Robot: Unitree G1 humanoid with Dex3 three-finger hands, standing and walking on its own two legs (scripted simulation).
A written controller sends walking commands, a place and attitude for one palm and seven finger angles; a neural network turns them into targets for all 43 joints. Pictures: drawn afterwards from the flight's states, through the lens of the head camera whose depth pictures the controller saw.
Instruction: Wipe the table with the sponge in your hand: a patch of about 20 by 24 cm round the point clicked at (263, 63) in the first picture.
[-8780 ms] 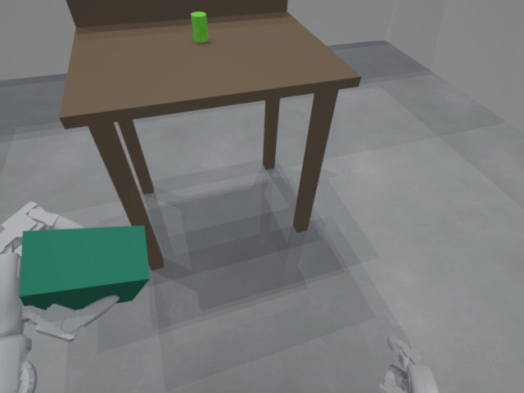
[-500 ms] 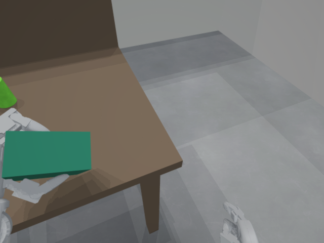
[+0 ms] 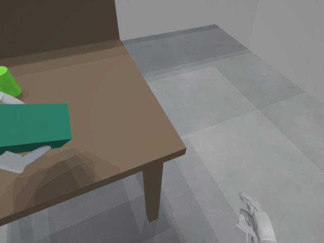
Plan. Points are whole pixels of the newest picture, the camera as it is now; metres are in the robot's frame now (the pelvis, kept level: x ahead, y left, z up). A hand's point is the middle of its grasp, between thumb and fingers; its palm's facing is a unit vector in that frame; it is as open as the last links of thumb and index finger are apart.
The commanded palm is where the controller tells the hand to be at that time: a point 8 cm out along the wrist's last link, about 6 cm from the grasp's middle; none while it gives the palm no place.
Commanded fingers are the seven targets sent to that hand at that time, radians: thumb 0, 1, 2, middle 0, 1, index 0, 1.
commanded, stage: come to a stop and stand still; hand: left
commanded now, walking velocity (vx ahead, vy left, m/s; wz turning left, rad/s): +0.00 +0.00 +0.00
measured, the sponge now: (40, 129) +0.26 +0.26 +0.19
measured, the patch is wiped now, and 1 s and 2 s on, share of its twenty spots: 0.00 0.00 0.00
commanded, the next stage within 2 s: look again from close up in 1.78 s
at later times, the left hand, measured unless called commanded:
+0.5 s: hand out of the picture +0.16 +0.29 +0.17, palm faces +0.44 -0.83 -0.35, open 10.3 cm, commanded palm +0.10 +0.32 +0.18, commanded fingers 0.00 0.10 1.30 -1.20 -1.60 -1.20 -1.60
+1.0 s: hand out of the picture +0.19 +0.31 +0.17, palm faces +0.36 -0.83 -0.42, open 10.3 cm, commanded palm +0.13 +0.35 +0.18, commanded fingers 0.00 0.10 1.30 -1.20 -1.60 -1.20 -1.60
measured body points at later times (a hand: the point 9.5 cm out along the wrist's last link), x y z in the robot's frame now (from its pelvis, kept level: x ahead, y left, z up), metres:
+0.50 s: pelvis -0.04 +0.03 -0.01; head -0.05 +0.05 +0.44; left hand +0.13 +0.33 +0.19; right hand +0.14 -0.18 -0.07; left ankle +0.03 +0.11 -0.73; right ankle +0.05 -0.08 -0.73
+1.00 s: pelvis -0.03 +0.07 +0.00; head +0.00 +0.09 +0.45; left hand +0.17 +0.36 +0.19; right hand +0.14 -0.15 -0.08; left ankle +0.03 +0.11 -0.74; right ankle -0.07 -0.05 -0.74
